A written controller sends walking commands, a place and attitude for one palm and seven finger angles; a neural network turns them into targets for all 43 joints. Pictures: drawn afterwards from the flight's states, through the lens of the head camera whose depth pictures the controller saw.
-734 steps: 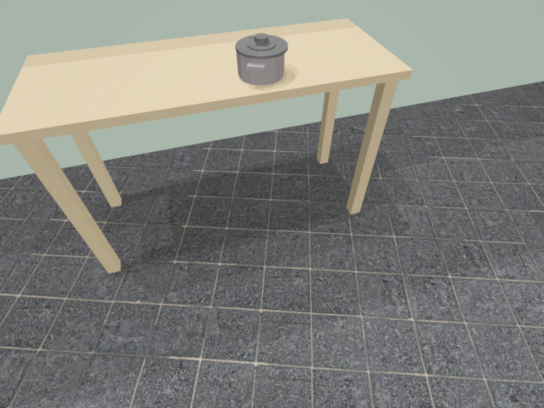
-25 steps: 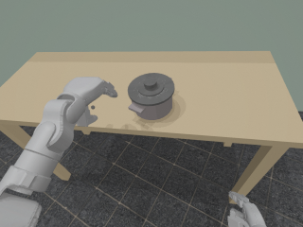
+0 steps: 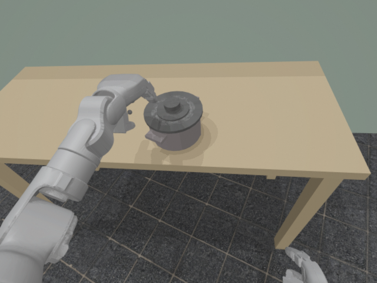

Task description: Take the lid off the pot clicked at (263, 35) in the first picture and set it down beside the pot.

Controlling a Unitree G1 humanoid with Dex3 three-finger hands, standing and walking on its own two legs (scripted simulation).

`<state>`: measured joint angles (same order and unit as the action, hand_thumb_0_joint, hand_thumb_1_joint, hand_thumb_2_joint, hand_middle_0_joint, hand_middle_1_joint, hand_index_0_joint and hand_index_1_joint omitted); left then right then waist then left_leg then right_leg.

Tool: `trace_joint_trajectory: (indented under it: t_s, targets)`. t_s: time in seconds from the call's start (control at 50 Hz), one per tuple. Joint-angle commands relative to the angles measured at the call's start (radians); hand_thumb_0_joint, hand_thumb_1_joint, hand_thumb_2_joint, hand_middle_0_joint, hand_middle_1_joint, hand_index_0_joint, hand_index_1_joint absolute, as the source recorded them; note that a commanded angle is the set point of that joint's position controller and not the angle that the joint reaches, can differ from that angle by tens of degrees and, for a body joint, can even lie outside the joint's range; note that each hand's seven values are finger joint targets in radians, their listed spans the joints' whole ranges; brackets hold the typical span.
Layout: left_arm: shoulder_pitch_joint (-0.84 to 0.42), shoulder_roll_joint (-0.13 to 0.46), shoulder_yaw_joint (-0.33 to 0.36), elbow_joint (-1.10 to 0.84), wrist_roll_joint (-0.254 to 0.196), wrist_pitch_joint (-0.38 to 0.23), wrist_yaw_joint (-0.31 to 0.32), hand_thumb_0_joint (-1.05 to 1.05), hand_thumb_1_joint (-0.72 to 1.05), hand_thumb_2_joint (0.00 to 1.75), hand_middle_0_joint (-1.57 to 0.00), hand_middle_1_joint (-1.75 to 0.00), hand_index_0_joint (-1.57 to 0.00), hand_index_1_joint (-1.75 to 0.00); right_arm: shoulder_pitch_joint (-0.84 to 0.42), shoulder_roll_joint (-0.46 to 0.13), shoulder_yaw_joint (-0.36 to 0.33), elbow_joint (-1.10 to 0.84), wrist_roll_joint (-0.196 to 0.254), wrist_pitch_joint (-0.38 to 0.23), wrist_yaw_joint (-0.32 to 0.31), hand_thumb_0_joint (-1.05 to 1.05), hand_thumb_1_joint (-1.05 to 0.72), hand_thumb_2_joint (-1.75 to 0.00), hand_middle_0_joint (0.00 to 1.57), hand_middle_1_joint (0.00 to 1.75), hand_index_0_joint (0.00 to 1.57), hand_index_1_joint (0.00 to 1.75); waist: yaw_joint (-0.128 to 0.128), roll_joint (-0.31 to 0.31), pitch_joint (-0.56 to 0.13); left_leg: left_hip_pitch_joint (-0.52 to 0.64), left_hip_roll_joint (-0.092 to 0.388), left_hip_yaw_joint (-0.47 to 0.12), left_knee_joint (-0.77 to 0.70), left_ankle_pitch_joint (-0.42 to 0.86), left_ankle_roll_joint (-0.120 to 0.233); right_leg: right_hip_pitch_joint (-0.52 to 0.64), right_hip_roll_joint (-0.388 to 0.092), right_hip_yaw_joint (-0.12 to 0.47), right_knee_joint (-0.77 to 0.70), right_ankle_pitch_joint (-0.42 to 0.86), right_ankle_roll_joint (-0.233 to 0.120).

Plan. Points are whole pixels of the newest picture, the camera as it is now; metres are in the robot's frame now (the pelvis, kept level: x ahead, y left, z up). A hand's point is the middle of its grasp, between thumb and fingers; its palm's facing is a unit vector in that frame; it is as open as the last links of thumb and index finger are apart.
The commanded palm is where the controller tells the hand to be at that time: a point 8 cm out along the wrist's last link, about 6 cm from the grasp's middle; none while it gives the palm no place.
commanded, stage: move the open hand above the knob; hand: left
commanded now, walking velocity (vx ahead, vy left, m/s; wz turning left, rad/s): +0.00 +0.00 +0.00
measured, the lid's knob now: (171, 104) +0.53 +0.06 +0.09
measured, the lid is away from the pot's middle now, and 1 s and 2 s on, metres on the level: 0.01 0.01 0.01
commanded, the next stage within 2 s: lower the open fingers around the knob in 1.16 s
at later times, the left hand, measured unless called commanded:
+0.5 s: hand (164, 91) +0.49 +0.06 +0.16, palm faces -0.26 +0.01 -0.97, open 10.1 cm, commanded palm +0.49 +0.06 +0.22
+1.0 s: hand (165, 91) +0.49 +0.06 +0.16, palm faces -0.26 -0.02 -0.97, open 10.1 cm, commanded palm +0.48 +0.07 +0.22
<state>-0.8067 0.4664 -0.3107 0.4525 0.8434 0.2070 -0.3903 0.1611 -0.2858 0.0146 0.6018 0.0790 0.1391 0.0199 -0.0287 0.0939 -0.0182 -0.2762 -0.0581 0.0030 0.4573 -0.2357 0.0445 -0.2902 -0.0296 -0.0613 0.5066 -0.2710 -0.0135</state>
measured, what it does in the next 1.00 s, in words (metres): stands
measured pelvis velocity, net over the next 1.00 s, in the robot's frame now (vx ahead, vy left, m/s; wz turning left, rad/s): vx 0.01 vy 0.00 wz -0.02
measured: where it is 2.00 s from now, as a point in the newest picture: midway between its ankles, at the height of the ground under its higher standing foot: outside the picture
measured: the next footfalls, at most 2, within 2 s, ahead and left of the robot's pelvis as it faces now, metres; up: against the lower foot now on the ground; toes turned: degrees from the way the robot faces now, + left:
none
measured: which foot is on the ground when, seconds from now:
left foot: down 0.00-1.00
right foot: down 0.00-1.00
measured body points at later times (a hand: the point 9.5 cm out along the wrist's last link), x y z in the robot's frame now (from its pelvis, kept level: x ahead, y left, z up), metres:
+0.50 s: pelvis +0.01 +0.01 +0.00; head +0.05 -0.03 +0.45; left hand +0.50 +0.06 +0.21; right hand +0.07 -0.24 -0.15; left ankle +0.00 +0.10 -0.74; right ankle -0.01 -0.11 -0.74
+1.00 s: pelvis +0.01 +0.00 +0.00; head +0.04 -0.03 +0.45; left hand +0.50 +0.06 +0.21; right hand +0.11 -0.25 -0.14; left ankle +0.00 +0.10 -0.74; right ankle -0.01 -0.11 -0.74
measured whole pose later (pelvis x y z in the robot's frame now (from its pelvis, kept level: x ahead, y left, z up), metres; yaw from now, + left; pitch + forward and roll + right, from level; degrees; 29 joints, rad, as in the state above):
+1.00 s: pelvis +0.01 +0.00 +0.00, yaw -1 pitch +7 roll +1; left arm -1.15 0.27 -0.35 0.94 0.87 0.26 -0.27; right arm 0.22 -0.27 0.01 0.68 0.06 0.09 0.00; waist -0.08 0.08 -0.07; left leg -0.33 -0.06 0.03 0.43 -0.23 0.05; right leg -0.36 -0.03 -0.03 0.49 -0.26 -0.01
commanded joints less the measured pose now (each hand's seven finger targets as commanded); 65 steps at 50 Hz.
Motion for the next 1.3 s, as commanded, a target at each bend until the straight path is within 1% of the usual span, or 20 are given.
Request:
trace_joint_trajectory:
  t_s: [0.0,0.04,0.08,0.14,0.2,0.22,0.24,0.32,0.44,0.52,0.6,0.72,0.76,0.84,0.94,1.06,1.12,1.16,1.22,1.28]
  targets:
    - [-0.451,0.167,0.135,0.074,0.010,0.025,0.059,0.00,-0.31,1.45,-0.84,-0.08,-0.84,-0.08,-0.037,-0.109,-0.029,-0.106,0.007,-0.029,0.001,0.00,-0.90,-0.90,0.20,0.30,0.20,0.30,-0.025,-0.197,-0.275,0.065,-0.008,-0.022,-0.025,0.220,0.019,0.106,0.022,0.024,-0.049,0.327,-0.013]
    - [-0.545,0.089,0.056,0.052,0.020,0.035,0.058,0.00,-0.31,1.45,-0.84,-0.08,-0.84,-0.08,-0.049,-0.101,-0.029,-0.113,0.006,-0.025,0.003,0.00,-0.90,-0.90,0.20,0.30,0.20,0.30,-0.034,-0.165,-0.284,0.077,-0.013,-0.019,-0.034,0.202,0.019,0.086,0.022,0.022,-0.048,0.303,-0.014]
    - [-0.654,0.084,0.038,-0.053,0.029,0.023,0.062,0.00,-0.31,1.45,-0.84,-0.08,-0.84,-0.08,-0.061,-0.095,-0.033,-0.126,0.001,-0.032,0.005,0.00,-0.90,-0.90,0.20,0.30,0.20,0.30,-0.036,-0.093,-0.384,0.146,-0.016,-0.032,-0.023,0.251,0.021,0.099,0.022,0.029,-0.034,0.327,-0.020]
    - [-0.765,0.106,0.056,-0.101,0.027,-0.003,0.075,0.00,-0.31,1.45,-0.84,-0.08,-0.84,-0.08,-0.027,-0.088,-0.039,-0.116,-0.007,-0.054,0.001,0.00,-0.90,-0.90,0.20,0.30,0.20,0.30,-0.050,-0.071,-0.486,0.231,-0.010,-0.052,-0.005,0.340,0.024,0.111,0.028,0.035,-0.025,0.383,-0.022]
    - [-0.729,0.184,0.155,0.162,0.025,0.025,0.108,0.00,-0.31,1.45,-0.84,-0.08,-0.84,-0.08,0.044,-0.112,-0.036,-0.051,-0.008,-0.038,-0.013,0.00,-0.90,-0.90,0.20,0.30,0.20,0.30,-0.049,-0.196,-0.373,0.107,-0.005,-0.037,-0.038,0.252,0.022,0.115,0.033,0.025,-0.046,0.349,-0.019]
    - [-0.771,0.170,0.141,0.179,0.034,0.028,0.118,0.00,-0.31,1.45,-0.84,-0.08,-0.84,-0.08,0.033,-0.106,-0.030,-0.052,-0.008,-0.041,-0.015,0.00,-0.90,-0.90,0.20,0.30,0.20,0.30,-0.045,-0.176,-0.361,0.093,-0.006,-0.030,-0.050,0.236,0.019,0.109,0.032,0.023,-0.041,0.335,-0.018]
    - [-0.770,0.096,0.090,0.224,0.031,0.037,0.126,0.00,-0.31,1.45,-0.84,-0.08,-0.84,-0.08,0.031,-0.098,-0.029,-0.050,-0.007,-0.045,-0.016,0.00,-0.90,-0.90,0.20,0.30,0.20,0.30,-0.050,-0.180,-0.346,0.088,-0.008,-0.028,-0.047,0.234,0.020,0.086,0.033,0.021,-0.036,0.329,-0.019]
    - [-0.782,0.010,0.031,0.246,0.054,0.045,0.140,0.00,-0.31,1.45,-0.84,-0.08,-0.84,-0.08,0.047,-0.097,-0.039,-0.049,-0.018,-0.051,0.000,0.00,-0.90,-0.90,0.20,0.30,0.20,0.30,-0.053,-0.128,-0.411,0.141,-0.002,-0.036,-0.027,0.312,0.017,0.066,0.031,0.023,-0.025,0.363,-0.024]
    - [-0.984,0.021,0.044,0.251,0.046,0.040,0.154,0.00,-0.31,1.45,-0.84,-0.08,-0.84,-0.08,0.091,-0.097,-0.045,-0.029,-0.024,-0.073,-0.012,0.00,-0.90,-0.90,0.20,0.30,0.20,0.30,-0.086,-0.143,-0.492,0.180,-0.001,-0.043,-0.014,0.358,0.024,0.067,0.036,0.032,-0.022,0.413,-0.019]
    - [-0.863,0.061,0.097,0.369,0.061,0.050,0.166,0.00,-0.31,1.45,-0.84,-0.08,-0.84,-0.08,0.111,-0.105,-0.041,-0.010,-0.030,-0.069,-0.014,0.00,-0.90,-0.90,0.20,0.30,0.20,0.30,-0.063,-0.184,-0.471,0.136,0.005,-0.031,-0.024,0.392,0.023,0.093,0.034,0.033,-0.023,0.446,-0.017]
    - [-0.800,-0.018,0.053,0.389,0.064,0.071,0.167,0.00,-0.31,1.45,-0.84,-0.08,-0.84,-0.08,0.105,-0.105,-0.045,-0.024,-0.032,-0.059,-0.002,0.00,-0.90,-0.90,0.20,0.30,0.20,0.30,-0.053,-0.197,-0.438,0.117,0.009,-0.022,-0.022,0.438,0.024,0.088,0.031,0.028,-0.025,0.466,-0.018]
    - [-0.929,0.049,0.079,0.192,0.058,0.035,0.162,0.00,-0.31,1.45,-0.84,-0.08,-0.84,-0.08,0.071,-0.090,-0.050,-0.051,-0.031,-0.076,-0.001,0.00,-0.90,-0.90,0.20,0.30,0.20,0.30,-0.055,-0.138,-0.541,0.200,0.008,-0.031,-0.006,0.466,0.035,0.124,0.027,0.045,-0.022,0.502,-0.015]
    - [-0.897,0.054,0.079,0.269,0.068,0.043,0.167,0.00,-0.31,1.45,-0.84,-0.08,-0.84,-0.08,0.079,-0.089,-0.045,-0.031,-0.027,-0.071,-0.009,0.00,-0.90,-0.90,0.20,0.30,0.20,0.30,-0.059,-0.153,-0.493,0.175,0.008,-0.022,-0.015,0.432,0.033,0.111,0.029,0.042,-0.028,0.485,-0.015]
    - [-0.887,-0.049,0.005,0.379,0.062,0.086,0.180,0.00,-0.31,1.45,-0.84,-0.08,-0.84,-0.08,0.078,-0.097,-0.039,-0.009,-0.017,-0.061,-0.013,0.00,-0.90,-0.90,0.20,0.30,0.20,0.30,-0.082,-0.199,-0.360,0.102,0.006,-0.012,-0.045,0.269,0.025,0.032,0.037,0.024,-0.045,0.364,-0.015]
    - [-0.961,0.022,0.044,0.259,0.048,0.041,0.160,0.00,-0.31,1.45,-0.84,-0.08,-0.84,-0.08,0.054,-0.085,-0.039,-0.036,-0.024,-0.084,-0.025,0.00,-0.90,-0.90,0.20,0.30,0.20,0.30,-0.073,-0.139,-0.529,0.181,-0.007,-0.019,-0.017,0.332,0.034,0.117,0.021,0.051,-0.029,0.452,-0.015]
    - [-0.839,-0.005,0.039,0.402,0.055,0.076,0.152,0.00,-0.31,1.45,-0.84,-0.08,-0.84,-0.08,0.053,-0.095,-0.032,-0.023,-0.017,-0.062,-0.024,0.00,-0.90,-0.90,0.20,0.30,0.20,0.30,-0.071,-0.208,-0.371,0.082,-0.003,-0.002,-0.037,0.264,0.028,0.077,0.026,0.036,-0.046,0.408,-0.014]
    - [-0.911,-0.072,-0.021,0.317,0.040,0.056,0.133,0.00,-0.31,1.45,-0.84,-0.08,-0.84,-0.08,0.042,-0.092,-0.035,-0.035,-0.016,-0.063,-0.022,0.00,-0.90,-0.90,0.20,0.30,0.20,0.30,-0.088,-0.162,-0.403,0.138,-0.004,-0.012,-0.026,0.298,0.030,0.049,0.025,0.035,-0.042,0.409,-0.016]
    - [-0.919,-0.050,-0.007,0.299,0.044,0.045,0.129,0.00,-0.31,1.45,-0.84,-0.08,-0.84,-0.08,0.050,-0.088,-0.037,-0.037,-0.018,-0.067,-0.024,0.00,-0.90,-0.90,0.20,0.30,0.20,0.30,-0.085,-0.150,-0.436,0.167,-0.005,-0.019,-0.019,0.307,0.032,0.056,0.027,0.038,-0.042,0.403,-0.017]
    - [-0.952,0.066,0.078,0.259,0.052,0.016,0.146,0.00,-0.31,1.45,-0.84,-0.08,-0.84,-0.08,0.061,-0.090,-0.033,-0.039,-0.024,-0.075,-0.034,0.00,-0.90,-0.90,0.20,0.30,0.20,0.30,-0.070,-0.136,-0.502,0.174,-0.006,-0.024,-0.019,0.328,0.033,0.108,0.025,0.049,-0.038,0.433,-0.020]
    - [-0.928,-0.020,0.006,0.407,0.070,0.086,0.146,0.00,-0.31,1.45,-0.84,-0.08,-0.84,-0.08,0.077,-0.089,-0.032,-0.002,-0.017,-0.066,-0.025,0.00,-0.90,-0.90,0.20,0.30,0.20,0.30,-0.080,-0.154,-0.399,0.123,-0.007,-0.024,-0.038,0.282,0.025,0.051,0.032,0.028,-0.038,0.392,-0.023]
